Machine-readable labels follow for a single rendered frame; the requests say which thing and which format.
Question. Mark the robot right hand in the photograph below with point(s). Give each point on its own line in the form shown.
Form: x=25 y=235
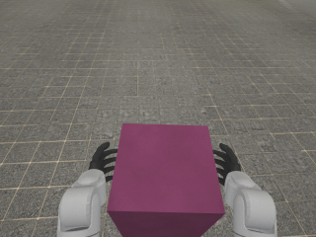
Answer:
x=230 y=163

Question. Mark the carton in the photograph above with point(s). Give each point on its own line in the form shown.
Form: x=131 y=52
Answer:
x=165 y=182

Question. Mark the right robot forearm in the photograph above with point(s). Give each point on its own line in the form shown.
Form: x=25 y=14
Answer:
x=254 y=210

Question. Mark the left robot forearm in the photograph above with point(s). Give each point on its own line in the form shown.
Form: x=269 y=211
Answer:
x=79 y=211

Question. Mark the robot left hand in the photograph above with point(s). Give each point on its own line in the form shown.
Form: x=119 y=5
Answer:
x=99 y=162

